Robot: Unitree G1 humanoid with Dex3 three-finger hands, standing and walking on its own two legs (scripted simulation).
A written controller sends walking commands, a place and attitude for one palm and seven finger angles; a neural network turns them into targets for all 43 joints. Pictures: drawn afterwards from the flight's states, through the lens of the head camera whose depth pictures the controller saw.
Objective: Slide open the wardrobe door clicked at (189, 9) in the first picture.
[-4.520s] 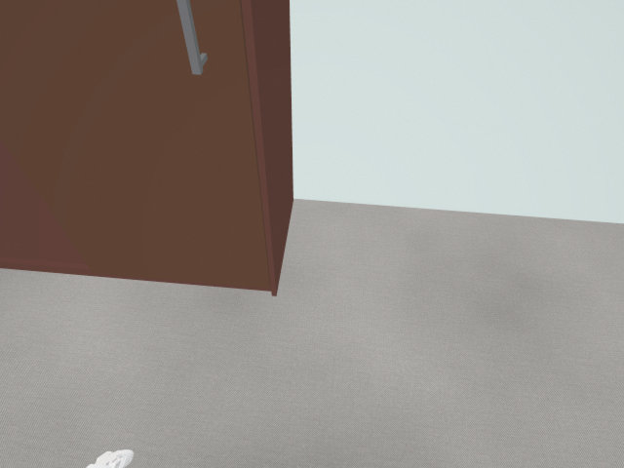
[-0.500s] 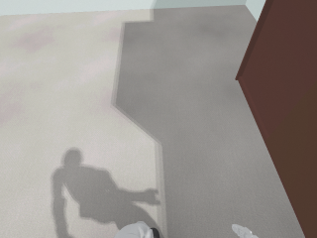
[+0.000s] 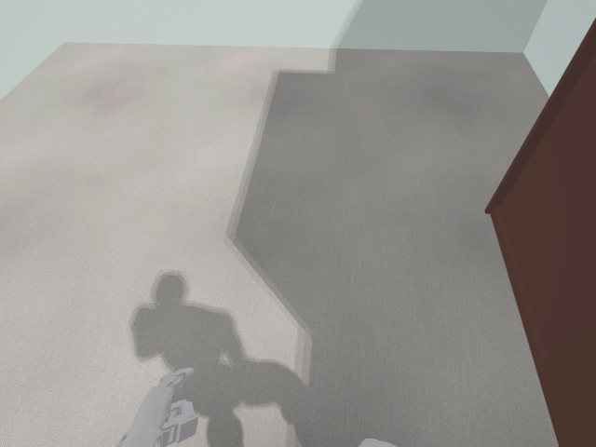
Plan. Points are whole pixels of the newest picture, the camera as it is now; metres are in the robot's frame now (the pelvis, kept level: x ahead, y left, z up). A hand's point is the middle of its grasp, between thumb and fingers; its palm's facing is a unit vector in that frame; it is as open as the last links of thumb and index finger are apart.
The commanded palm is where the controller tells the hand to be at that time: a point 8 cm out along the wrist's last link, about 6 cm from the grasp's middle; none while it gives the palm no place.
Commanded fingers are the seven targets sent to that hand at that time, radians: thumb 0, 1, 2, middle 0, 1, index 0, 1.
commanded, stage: walk to a spot facing it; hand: right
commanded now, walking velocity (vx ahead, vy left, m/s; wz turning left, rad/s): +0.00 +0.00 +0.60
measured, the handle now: out of the picture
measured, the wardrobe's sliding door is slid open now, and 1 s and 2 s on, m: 0.00 0.00 0.00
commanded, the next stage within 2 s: turn to face it in 0.52 s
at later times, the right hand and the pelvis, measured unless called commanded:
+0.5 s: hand (369, 351) +0.28 -0.12 -0.14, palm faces -0.32 +0.90 -0.29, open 7.4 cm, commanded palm none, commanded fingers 0.00 -0.90 -0.90 0.20 0.30 0.20 0.30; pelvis +0.08 +0.03 +0.00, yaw +19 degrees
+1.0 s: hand (396, 382) +0.24 -0.16 -0.16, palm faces -0.29 +0.94 -0.15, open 7.4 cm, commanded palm none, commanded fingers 0.00 -0.90 -0.90 0.20 0.30 0.20 0.30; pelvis +0.11 -0.01 +0.02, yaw +19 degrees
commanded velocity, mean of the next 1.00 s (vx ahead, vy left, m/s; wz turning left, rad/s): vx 0.00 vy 0.00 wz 0.11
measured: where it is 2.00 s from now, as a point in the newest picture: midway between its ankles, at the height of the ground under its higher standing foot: outside the picture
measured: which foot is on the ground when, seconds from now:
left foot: up 0.00-0.38, down 0.40-0.86, up 0.88-1.00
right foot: down 0.00-0.40, up 0.42-0.80, down 0.82-1.00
